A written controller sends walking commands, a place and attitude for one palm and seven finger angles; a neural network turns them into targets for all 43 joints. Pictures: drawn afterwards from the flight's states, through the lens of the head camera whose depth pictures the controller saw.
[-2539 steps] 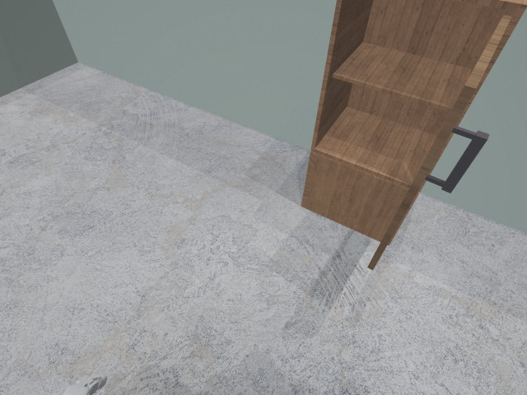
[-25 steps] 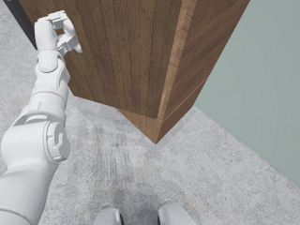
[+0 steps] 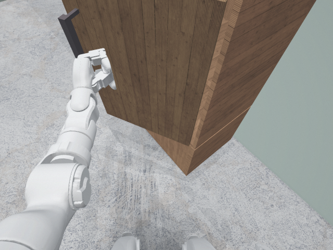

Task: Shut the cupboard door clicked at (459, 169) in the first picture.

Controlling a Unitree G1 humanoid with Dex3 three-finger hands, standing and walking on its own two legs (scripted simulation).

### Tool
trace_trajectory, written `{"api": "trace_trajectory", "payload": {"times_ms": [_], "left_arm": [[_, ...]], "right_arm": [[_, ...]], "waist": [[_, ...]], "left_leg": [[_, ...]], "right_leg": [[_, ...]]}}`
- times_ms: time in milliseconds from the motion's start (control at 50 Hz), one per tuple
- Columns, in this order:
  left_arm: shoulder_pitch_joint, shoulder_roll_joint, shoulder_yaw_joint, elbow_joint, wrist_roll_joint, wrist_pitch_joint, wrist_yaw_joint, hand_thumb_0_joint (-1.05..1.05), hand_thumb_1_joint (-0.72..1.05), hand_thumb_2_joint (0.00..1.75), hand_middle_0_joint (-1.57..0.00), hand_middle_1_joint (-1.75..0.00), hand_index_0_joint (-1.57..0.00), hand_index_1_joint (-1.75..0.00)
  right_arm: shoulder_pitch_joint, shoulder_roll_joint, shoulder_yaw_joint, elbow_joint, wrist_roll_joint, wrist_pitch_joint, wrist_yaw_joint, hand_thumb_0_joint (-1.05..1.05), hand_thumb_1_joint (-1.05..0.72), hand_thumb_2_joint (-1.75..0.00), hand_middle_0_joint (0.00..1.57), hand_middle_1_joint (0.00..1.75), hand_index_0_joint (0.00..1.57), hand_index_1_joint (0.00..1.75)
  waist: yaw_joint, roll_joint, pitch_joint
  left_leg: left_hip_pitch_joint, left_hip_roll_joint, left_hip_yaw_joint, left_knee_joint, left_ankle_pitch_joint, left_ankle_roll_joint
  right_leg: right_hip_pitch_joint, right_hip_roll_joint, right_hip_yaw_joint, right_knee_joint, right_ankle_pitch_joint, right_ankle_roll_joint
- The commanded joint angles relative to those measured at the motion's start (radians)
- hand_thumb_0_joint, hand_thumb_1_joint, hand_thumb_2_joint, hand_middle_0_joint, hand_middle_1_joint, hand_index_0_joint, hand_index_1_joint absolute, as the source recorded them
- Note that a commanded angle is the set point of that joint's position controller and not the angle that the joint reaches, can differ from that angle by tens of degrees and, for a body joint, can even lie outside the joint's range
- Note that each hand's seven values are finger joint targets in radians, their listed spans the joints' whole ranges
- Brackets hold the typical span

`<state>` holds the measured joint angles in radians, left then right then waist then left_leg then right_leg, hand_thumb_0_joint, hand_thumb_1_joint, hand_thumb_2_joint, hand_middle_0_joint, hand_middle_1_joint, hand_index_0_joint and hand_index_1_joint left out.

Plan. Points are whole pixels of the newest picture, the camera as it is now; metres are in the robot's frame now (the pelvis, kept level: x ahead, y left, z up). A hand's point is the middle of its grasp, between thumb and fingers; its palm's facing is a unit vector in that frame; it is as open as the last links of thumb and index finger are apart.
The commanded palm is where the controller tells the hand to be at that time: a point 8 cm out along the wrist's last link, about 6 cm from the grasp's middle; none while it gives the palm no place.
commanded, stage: draw the hand back to the body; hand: left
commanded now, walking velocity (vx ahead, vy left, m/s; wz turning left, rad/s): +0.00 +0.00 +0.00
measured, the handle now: (79, 38) +0.66 +0.20 +0.10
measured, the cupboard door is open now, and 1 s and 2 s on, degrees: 27 27 27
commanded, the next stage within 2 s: step back with the hand held close in 1.54 s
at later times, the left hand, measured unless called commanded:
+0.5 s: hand (59, 112) +0.37 +0.18 +0.16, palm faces +0.03 -1.00 -0.05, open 3.1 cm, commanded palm +0.32 +0.23 +0.16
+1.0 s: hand out of the picture +0.24 +0.26 +0.20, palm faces +0.35 -0.87 -0.34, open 4.9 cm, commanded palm +0.19 +0.30 +0.22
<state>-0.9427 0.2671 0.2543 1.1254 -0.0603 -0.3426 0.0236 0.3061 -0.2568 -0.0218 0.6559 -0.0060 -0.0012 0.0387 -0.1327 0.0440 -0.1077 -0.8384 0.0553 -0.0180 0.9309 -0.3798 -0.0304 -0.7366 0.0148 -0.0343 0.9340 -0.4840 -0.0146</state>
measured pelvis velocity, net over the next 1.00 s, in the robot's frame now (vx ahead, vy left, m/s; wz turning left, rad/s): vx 0.01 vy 0.02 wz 0.00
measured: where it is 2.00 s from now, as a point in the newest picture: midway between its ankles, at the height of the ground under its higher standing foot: outside the picture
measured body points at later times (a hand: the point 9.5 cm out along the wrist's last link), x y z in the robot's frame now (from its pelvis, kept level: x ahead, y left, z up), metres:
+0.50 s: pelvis +0.00 +0.02 +0.03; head +0.01 +0.00 +0.48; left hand +0.36 +0.23 +0.16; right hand +0.12 -0.24 -0.07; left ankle +0.03 +0.14 -0.68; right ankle -0.02 -0.11 -0.68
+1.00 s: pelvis +0.01 +0.02 +0.06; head -0.01 +0.00 +0.51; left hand +0.21 +0.31 +0.22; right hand +0.20 -0.18 -0.03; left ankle +0.03 +0.14 -0.68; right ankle -0.02 -0.11 -0.68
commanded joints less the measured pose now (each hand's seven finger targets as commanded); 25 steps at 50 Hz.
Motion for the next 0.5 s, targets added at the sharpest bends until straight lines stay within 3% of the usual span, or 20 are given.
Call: {"api": "trace_trajectory", "payload": {"times_ms": [0,40,100,140,180,240,300,360,440,460,480], "left_arm": [[-0.332,0.235,0.087,-0.187,-0.032,-0.048,-0.021,0.0,0.9,0.9,-1.3,-1.5,-1.3,-1.5],[-0.255,0.235,0.088,-0.287,-0.04,-0.06,-0.036,0.0,0.9,0.9,-1.3,-1.5,-1.3,-1.5],[-0.119,0.234,0.09,-0.414,-0.055,-0.059,-0.055,0.0,0.9,0.9,-1.3,-1.5,-1.3,-1.5],[-0.074,0.203,0.063,-0.502,-0.08,-0.04,-0.067,0.0,0.9,0.9,-1.3,-1.5,-1.3,-1.5],[-0.039,0.184,0.038,-0.589,-0.101,-0.017,-0.082,0.0,0.9,0.9,-1.3,-1.5,-1.3,-1.5],[0.017,0.187,0.026,-0.737,-0.127,0.005,-0.096,0.0,0.9,0.9,-1.3,-1.5,-1.3,-1.5],[0.105,0.153,-0.016,-0.836,-0.137,0.033,-0.111,0.0,0.9,0.9,-1.3,-1.5,-1.3,-1.5],[0.237,0.143,-0.025,-0.848,-0.151,0.087,-0.128,0.0,0.9,0.9,-1.27,-1.47,-1.27,-1.47],[0.344,0.136,-0.029,-0.957,-0.181,0.162,-0.15,0.0,0.9,0.9,-1.16,-1.35,-1.16,-1.35],[0.367,0.178,-0.092,-1.101,-0.08,0.147,-0.081,0.0,0.9,0.9,-1.13,-1.32,-1.13,-1.32],[0.452,0.168,-0.075,-1.102,-0.072,0.163,-0.043,0.0,0.9,0.9,-1.11,-1.29,-1.11,-1.29]], "right_arm": [[0.177,-0.152,-0.044,-0.068,0.005,-0.005,-0.017,0.0,-0.9,-0.9,0.2,0.3,0.2,0.3],[0.155,-0.142,-0.04,-0.103,0.01,-0.003,-0.015,0.0,-0.9,-0.9,0.2,0.3,0.2,0.3],[0.141,-0.141,-0.043,-0.137,0.019,0.001,-0.018,0.0,-0.9,-0.9,0.2,0.3,0.2,0.3],[0.116,-0.136,-0.044,-0.152,0.032,0.001,-0.023,0.0,-0.9,-0.9,0.2,0.3,0.2,0.3],[0.094,-0.135,-0.045,-0.162,0.043,-0.001,-0.033,0.0,-0.9,-0.9,0.2,0.3,0.2,0.3],[0.053,-0.129,-0.041,-0.163,0.055,-0.016,-0.05,0.0,-0.9,-0.9,0.2,0.3,0.2,0.3],[0.014,-0.123,-0.034,-0.164,0.062,-0.034,-0.062,0.0,-0.9,-0.9,0.2,0.3,0.2,0.3],[-0.037,-0.121,-0.021,-0.168,0.071,-0.046,-0.068,0.0,-0.9,-0.9,0.2,0.3,0.2,0.3],[-0.113,-0.118,-0.007,-0.205,0.082,-0.055,-0.077,0.0,-0.9,-0.9,0.2,0.3,0.2,0.3],[-0.152,-0.086,-0.009,-0.224,0.077,-0.042,-0.094,0.0,-0.9,-0.9,0.2,0.3,0.2,0.3],[-0.162,-0.092,-0.008,-0.221,0.071,-0.036,-0.106,0.0,-0.9,-0.9,0.2,0.3,0.2,0.3]], "waist": [[0.009,-0.03,-0.46],[0.046,0.001,-0.508],[0.069,-0.039,-0.499],[0.062,-0.102,-0.439],[0.062,-0.121,-0.391],[0.078,-0.055,-0.37],[0.081,-0.001,-0.305],[0.099,-0.015,-0.21],[0.128,-0.011,-0.185],[0.119,-0.035,-0.196],[0.118,-0.042,-0.163]], "left_leg": [[0.342,-0.061,0.03,-0.067,0.289,0.057],[0.382,-0.06,0.035,-0.079,0.334,0.054],[0.396,-0.061,0.047,-0.1,0.357,0.061],[0.384,-0.06,0.057,-0.13,0.317,0.068],[0.397,-0.061,0.061,-0.159,0.284,0.072],[0.472,-0.057,0.061,-0.189,0.283,0.072],[0.521,-0.055,0.056,-0.218,0.266,0.072],[0.507,-0.054,0.046,-0.26,0.205,0.069],[0.541,-0.057,0.04,-0.302,0.179,0.065],[0.609,-0.063,0.043,-0.346,0.204,0.065],[0.623,-0.057,0.041,-0.364,0.204,0.065]], "right_leg": [[0.186,0.023,0.029,-0.144,0.521,0.015],[0.232,0.024,0.023,-0.14,0.557,0.011],[0.3,0.031,0.023,-0.158,0.609,0.013],[0.329,0.032,0.023,-0.193,0.611,0.023],[0.35,0.031,0.024,-0.225,0.589,0.027],[0.352,0.03,0.017,-0.253,0.546,0.023],[0.332,0.032,0.009,-0.279,0.489,0.019],[0.323,0.028,0.0,-0.31,0.404,0.015],[0.357,0.018,-0.005,-0.334,0.355,0.012],[0.368,-0.001,0.033,-0.405,0.355,0.013],[0.375,0.0,0.024,-0.421,0.342,0.014]]}}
